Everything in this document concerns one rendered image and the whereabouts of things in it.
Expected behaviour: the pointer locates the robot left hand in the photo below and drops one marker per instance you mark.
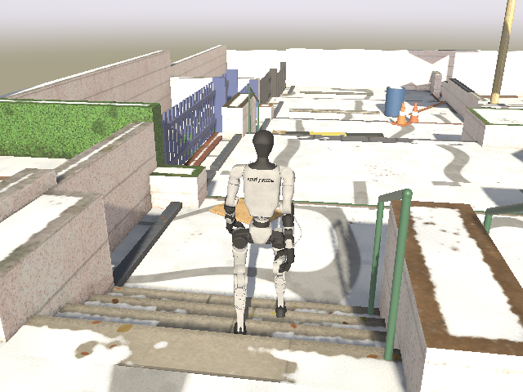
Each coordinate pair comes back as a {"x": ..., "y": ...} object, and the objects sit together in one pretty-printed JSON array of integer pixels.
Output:
[{"x": 235, "y": 224}]

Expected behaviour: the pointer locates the robot right hand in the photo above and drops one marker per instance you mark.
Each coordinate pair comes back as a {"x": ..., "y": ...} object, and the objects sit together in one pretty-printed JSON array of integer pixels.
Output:
[{"x": 290, "y": 258}]

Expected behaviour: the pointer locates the robot right shin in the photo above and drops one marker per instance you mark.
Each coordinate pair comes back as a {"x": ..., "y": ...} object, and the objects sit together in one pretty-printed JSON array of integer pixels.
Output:
[{"x": 280, "y": 286}]

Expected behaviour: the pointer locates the robot left forearm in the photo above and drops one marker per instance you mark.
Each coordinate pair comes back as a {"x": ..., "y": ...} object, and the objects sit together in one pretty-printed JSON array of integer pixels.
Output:
[{"x": 229, "y": 213}]

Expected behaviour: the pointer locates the right robot upper arm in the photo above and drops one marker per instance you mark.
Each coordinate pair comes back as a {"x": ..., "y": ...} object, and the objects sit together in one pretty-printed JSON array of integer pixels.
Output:
[{"x": 288, "y": 176}]

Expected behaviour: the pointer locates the robot head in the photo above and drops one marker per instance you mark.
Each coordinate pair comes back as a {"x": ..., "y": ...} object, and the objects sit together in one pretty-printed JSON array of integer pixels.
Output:
[{"x": 263, "y": 141}]

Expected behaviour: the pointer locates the robot right forearm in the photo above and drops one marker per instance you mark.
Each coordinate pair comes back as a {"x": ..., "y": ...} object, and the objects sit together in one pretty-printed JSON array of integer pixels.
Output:
[{"x": 288, "y": 229}]

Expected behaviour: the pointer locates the left robot upper arm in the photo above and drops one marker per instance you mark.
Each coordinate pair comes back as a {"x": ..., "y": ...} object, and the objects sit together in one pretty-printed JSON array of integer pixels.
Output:
[{"x": 233, "y": 184}]

